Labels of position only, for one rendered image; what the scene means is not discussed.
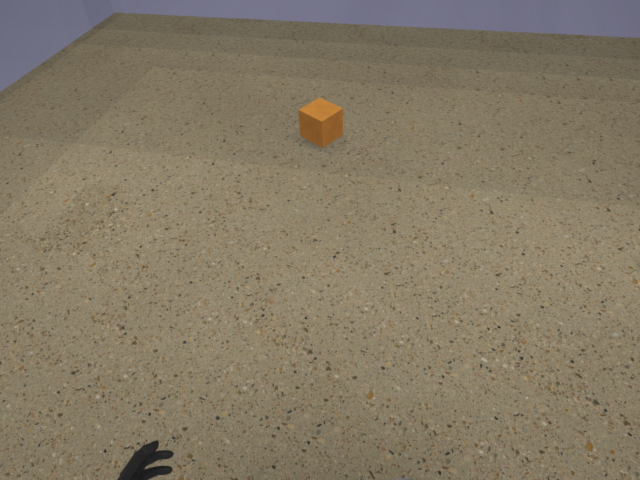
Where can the carton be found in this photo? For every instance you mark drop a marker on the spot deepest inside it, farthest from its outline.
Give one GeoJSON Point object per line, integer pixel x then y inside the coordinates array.
{"type": "Point", "coordinates": [321, 122]}

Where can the robot left hand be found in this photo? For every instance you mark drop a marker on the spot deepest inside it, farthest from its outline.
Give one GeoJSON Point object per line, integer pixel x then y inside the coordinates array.
{"type": "Point", "coordinates": [134, 470]}

